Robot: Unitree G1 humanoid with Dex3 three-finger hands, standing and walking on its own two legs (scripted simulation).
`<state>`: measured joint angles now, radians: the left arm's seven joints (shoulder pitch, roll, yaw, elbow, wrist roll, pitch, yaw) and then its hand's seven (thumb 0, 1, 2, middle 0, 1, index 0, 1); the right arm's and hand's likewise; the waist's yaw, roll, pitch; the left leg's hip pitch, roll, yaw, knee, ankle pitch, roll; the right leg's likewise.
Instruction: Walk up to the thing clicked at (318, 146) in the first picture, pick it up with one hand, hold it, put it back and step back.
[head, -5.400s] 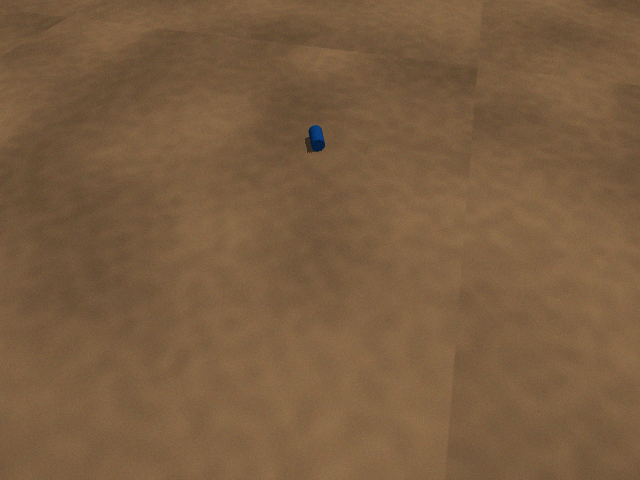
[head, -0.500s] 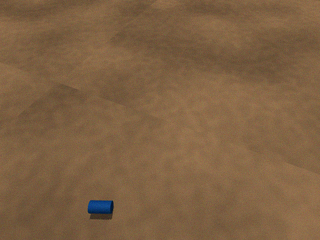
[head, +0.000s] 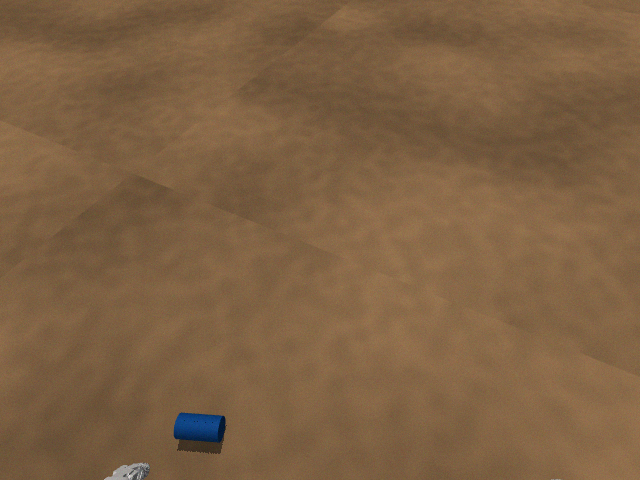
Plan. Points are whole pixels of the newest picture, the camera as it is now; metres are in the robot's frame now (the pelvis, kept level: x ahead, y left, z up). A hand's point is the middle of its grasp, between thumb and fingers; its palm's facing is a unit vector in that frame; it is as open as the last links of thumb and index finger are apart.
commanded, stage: walk up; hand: left
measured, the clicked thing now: (200, 427) +0.39 +0.39 -0.75
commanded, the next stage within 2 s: stand in 0.98 s
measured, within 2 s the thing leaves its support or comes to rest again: neither
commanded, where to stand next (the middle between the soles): +0.03 +0.01 m, yaw +5 degrees
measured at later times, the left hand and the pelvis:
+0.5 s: hand out of the picture +0.08 +0.26 -0.15, palm faces +0.00 -0.93 -0.36, open 7.4 cm; pelvis +0.01 +0.00 +0.00, yaw +0 degrees
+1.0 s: hand out of the picture +0.10 +0.27 -0.16, palm faces +0.00 -0.94 -0.35, open 7.4 cm; pelvis +0.01 +0.02 +0.00, yaw +1 degrees
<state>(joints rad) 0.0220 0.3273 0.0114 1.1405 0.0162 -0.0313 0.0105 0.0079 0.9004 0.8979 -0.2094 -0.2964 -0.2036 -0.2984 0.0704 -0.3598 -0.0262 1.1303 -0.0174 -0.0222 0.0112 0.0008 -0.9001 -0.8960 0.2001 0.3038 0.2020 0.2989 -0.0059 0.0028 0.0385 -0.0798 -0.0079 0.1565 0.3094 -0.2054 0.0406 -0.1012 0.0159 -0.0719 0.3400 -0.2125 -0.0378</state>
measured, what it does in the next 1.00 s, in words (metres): stands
